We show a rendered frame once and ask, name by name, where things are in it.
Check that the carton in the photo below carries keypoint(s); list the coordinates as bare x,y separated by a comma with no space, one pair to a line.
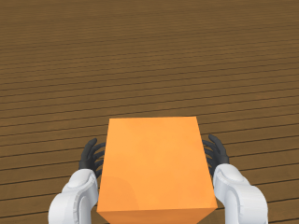
155,172

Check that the robot right hand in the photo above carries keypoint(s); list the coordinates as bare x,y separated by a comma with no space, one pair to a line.
218,154

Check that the robot right forearm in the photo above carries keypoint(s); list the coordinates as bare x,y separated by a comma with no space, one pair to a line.
243,203

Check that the robot left forearm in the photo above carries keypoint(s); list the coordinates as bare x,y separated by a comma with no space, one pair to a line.
75,203

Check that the robot left hand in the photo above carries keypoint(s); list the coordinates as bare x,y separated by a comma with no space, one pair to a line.
88,157

